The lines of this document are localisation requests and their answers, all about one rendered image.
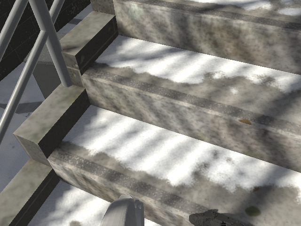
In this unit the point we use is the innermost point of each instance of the left robot thigh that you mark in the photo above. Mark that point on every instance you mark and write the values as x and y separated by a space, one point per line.
124 212

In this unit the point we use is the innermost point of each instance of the right robot hand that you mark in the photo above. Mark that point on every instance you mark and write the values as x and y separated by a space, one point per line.
212 219

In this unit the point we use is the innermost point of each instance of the robot left shin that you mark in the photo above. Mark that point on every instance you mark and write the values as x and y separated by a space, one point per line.
124 197

